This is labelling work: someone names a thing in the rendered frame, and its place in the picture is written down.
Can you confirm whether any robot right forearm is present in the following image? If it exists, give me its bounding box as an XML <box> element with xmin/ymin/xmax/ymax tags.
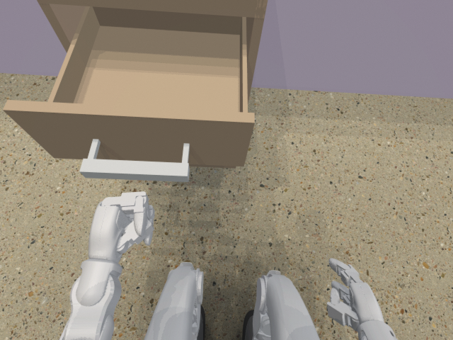
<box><xmin>358</xmin><ymin>320</ymin><xmax>398</xmax><ymax>340</ymax></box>

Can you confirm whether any cabinet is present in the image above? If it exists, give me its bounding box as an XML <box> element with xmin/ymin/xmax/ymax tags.
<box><xmin>37</xmin><ymin>0</ymin><xmax>268</xmax><ymax>169</ymax></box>

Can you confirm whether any handle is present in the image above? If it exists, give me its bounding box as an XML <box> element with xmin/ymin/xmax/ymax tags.
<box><xmin>79</xmin><ymin>139</ymin><xmax>190</xmax><ymax>182</ymax></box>

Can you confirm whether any robot left forearm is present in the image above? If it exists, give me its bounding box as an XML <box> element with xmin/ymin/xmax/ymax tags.
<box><xmin>59</xmin><ymin>259</ymin><xmax>122</xmax><ymax>340</ymax></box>

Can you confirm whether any robot right shin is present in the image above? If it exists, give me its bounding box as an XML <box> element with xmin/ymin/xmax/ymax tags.
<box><xmin>253</xmin><ymin>271</ymin><xmax>281</xmax><ymax>340</ymax></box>

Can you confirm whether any right robot hand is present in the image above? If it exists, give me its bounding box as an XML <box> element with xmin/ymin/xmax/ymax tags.
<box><xmin>327</xmin><ymin>258</ymin><xmax>384</xmax><ymax>332</ymax></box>

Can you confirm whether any left robot hand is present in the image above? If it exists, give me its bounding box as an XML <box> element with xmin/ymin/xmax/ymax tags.
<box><xmin>88</xmin><ymin>191</ymin><xmax>155</xmax><ymax>263</ymax></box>

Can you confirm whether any robot left thigh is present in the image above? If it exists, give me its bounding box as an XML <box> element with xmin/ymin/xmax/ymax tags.
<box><xmin>144</xmin><ymin>266</ymin><xmax>204</xmax><ymax>340</ymax></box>

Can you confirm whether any drawer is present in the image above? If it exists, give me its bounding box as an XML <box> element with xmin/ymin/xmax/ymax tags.
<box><xmin>3</xmin><ymin>6</ymin><xmax>255</xmax><ymax>166</ymax></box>

